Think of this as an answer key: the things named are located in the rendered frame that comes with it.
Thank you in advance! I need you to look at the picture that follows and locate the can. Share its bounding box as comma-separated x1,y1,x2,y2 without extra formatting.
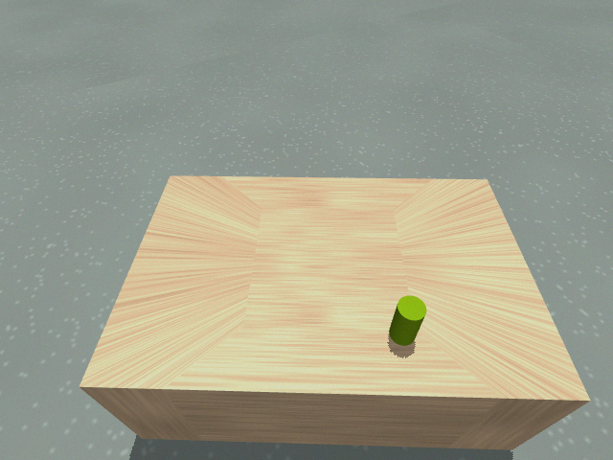
389,295,426,346

